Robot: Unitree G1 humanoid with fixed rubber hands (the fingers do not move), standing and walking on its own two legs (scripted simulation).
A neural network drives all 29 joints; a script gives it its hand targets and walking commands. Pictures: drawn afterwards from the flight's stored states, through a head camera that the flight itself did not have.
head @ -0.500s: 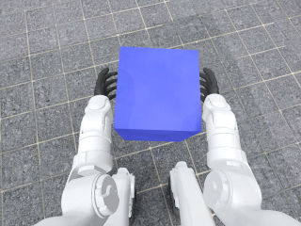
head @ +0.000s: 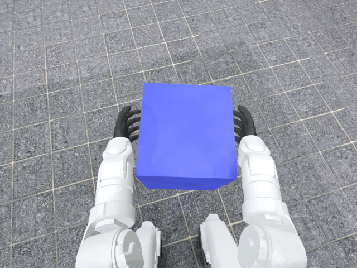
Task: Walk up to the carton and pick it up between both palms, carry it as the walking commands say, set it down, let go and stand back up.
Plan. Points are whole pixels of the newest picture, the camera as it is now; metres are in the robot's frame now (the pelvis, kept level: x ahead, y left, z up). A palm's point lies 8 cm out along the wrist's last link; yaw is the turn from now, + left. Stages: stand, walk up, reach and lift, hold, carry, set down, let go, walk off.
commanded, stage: reach and lift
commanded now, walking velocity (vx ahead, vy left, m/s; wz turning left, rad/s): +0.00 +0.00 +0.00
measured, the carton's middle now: (183, 144) +0.41 -0.02 -0.11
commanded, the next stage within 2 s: none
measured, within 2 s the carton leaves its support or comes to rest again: neither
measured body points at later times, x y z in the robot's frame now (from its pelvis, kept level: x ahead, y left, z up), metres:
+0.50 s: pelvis +0.02 +0.00 +0.06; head +0.13 -0.01 +0.49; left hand +0.39 +0.13 +0.03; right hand +0.38 -0.16 +0.03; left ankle +0.04 +0.13 -0.64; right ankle +0.07 -0.13 -0.64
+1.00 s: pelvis +0.03 +0.00 +0.10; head +0.06 -0.01 +0.54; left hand +0.38 +0.13 +0.10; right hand +0.36 -0.16 +0.10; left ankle +0.04 +0.13 -0.64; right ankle +0.07 -0.13 -0.64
